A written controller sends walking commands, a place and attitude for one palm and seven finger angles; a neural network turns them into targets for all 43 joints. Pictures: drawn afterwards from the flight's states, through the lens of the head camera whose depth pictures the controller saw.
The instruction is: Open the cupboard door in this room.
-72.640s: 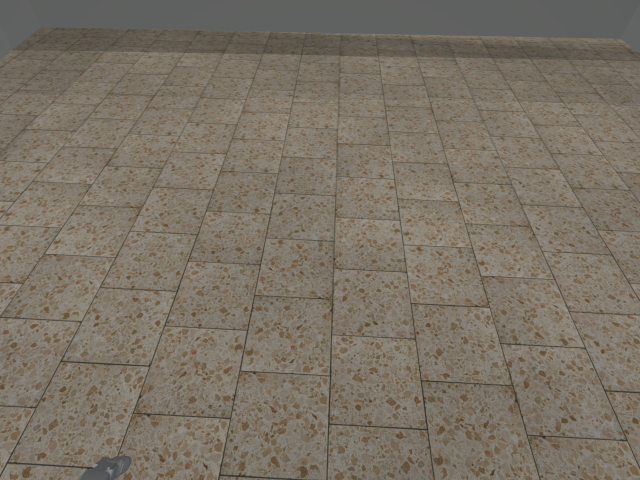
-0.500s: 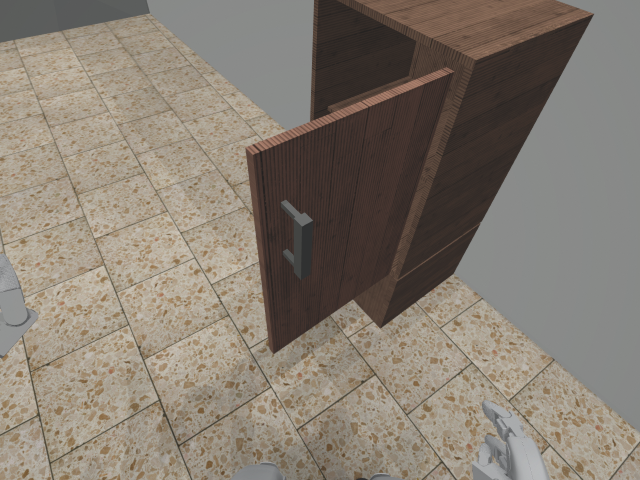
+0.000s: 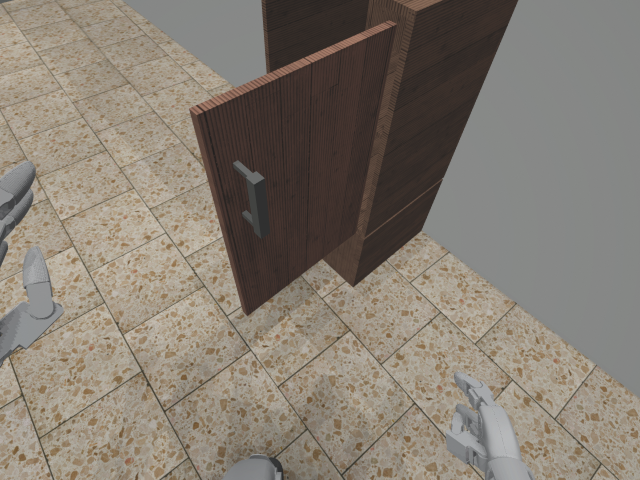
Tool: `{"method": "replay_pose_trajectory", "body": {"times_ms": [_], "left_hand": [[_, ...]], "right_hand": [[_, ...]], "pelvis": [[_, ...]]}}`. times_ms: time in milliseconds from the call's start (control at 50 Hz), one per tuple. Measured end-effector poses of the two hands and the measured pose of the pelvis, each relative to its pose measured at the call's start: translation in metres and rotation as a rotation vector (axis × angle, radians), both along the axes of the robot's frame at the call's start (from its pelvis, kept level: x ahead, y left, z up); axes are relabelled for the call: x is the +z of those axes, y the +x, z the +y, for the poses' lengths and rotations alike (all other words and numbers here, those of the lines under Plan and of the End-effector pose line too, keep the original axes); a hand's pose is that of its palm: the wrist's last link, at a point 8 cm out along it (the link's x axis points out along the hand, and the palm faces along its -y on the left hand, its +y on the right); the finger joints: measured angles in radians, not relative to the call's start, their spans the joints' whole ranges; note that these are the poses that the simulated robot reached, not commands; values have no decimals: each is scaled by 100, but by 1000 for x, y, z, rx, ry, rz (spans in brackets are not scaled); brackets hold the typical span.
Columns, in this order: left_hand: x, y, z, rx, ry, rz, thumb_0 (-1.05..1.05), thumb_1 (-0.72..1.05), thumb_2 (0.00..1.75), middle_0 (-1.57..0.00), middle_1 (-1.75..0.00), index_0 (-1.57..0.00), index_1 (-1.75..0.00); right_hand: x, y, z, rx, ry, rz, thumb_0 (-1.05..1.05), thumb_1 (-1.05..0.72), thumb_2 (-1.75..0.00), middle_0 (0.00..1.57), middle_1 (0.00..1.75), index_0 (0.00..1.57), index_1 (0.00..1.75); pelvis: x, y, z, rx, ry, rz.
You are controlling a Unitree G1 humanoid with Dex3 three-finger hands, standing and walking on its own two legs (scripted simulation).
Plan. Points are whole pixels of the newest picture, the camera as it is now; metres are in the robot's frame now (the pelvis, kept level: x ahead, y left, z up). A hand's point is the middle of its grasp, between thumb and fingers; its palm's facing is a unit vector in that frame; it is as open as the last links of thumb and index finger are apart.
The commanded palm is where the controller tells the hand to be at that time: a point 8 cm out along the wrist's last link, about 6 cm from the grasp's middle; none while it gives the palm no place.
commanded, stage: stop stepping back and stand still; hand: left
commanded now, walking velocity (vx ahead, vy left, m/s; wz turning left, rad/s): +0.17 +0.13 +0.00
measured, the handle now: (251, 200) +0.51 +0.16 -0.01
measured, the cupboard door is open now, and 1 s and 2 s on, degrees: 91 91 91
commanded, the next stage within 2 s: let the arm hang, fingers relaxed in 1.08 s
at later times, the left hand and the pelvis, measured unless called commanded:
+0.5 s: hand (11, 422) +0.14 +0.24 +0.17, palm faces +0.48 -0.76 -0.43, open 7.4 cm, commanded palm +0.08 +0.27 +0.18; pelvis -0.05 -0.03 +0.01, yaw +2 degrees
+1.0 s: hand out of the picture +0.11 +0.28 +0.16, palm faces +0.46 -0.76 -0.46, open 7.4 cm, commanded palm +0.05 +0.31 +0.18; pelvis -0.08 +0.01 +0.01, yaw +1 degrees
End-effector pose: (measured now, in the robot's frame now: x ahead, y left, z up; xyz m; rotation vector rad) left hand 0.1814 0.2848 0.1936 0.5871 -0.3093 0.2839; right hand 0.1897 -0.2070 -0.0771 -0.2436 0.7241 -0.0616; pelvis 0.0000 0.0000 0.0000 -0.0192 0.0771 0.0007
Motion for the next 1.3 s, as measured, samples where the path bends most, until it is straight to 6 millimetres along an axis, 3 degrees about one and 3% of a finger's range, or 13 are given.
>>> {"method": "replay_pose_trajectory", "body": {"times_ms": [120,200,360,480,740,860,980,1180,1220,1260,1300], "left_hand": [[8,-6,2,-38,27,47,1,89,90,-22,-30,-22,-30],[4,-24,0,-2,20,107,1,89,90,-22,-30,-22,-30],[-9,-79,-13,114,17,129,1,89,90,-22,-30,-22,-30],[-7,-89,-15,172,-75,15,1,89,90,-22,-30,-22,-30],[3,-107,3,133,22,22,1,89,90,-22,-30,-22,-30],[-6,-116,15,161,-37,28,1,89,90,-22,-30,-22,-30],[-17,-115,25,177,-79,53,1,89,90,-22,-30,-22,-30],[-5,-107,22,137,-43,21,1,89,90,-22,-30,-22,-30],[-28,-96,26,114,-47,119,1,89,90,-21,-30,-21,-30],[-80,-85,32,134,-113,350,0,90,90,-21,-30,-21,-30],[-141,-86,30,174,-190,610,0,90,90,-20,-30,-20,-30]], "right_hand": [[30,-29,-35,-92,-77,-25,1,-90,-90,20,30,20,30],[39,-50,-53,-104,-94,-70,1,-90,-90,20,30,20,30],[8,-92,-72,-109,-73,-3,1,-90,-90,20,30,20,30],[1,-119,-67,-98,-55,76,1,-90,-90,20,30,20,30],[3,-115,-32,-68,8,-27,1,-90,-90,20,30,20,30],[4,-116,-19,-40,12,-36,1,-90,-90,20,30,20,30],[7,-124,-11,-37,-5,-20,1,-90,-90,20,30,20,30],[6,-123,-10,-45,-5,-11,1,-90,-90,20,30,20,30],[-3,-122,-14,-17,12,11,1,-90,-90,20,30,20,30],[-18,-122,-21,-1,18,73,1,-90,-90,20,30,20,30],[-31,-126,-28,-12,19,122,1,-90,-90,20,30,20,30]], "pelvis": [[10,-7,-4,-15,-1,-12],[13,-20,-9,-14,7,-43],[3,-47,-26,-3,38,-87],[10,-52,-32,21,60,-69],[3,-72,-12,21,34,-98],[4,-81,-2,16,25,-98],[6,-84,5,20,30,-97],[7,-79,8,17,24,-97],[4,-82,10,39,23,-83],[1,-85,13,47,30,-74],[-2,-88,14,45,40,-71]]}}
